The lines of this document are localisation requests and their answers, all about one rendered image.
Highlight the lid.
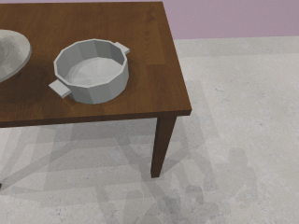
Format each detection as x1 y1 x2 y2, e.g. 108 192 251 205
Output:
0 29 32 83

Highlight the table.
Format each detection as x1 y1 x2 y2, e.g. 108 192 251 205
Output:
0 1 192 188

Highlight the pot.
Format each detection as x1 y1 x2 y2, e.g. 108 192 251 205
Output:
49 38 130 105

